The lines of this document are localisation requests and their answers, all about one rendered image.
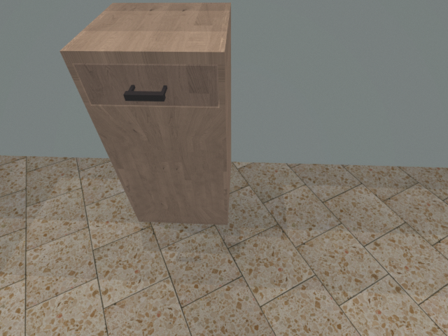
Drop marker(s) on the drawer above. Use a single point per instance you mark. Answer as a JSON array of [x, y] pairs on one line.
[[187, 84]]

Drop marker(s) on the handle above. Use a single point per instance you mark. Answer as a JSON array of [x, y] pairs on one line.
[[145, 96]]

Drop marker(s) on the cabinet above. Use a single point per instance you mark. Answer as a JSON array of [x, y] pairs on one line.
[[174, 162]]

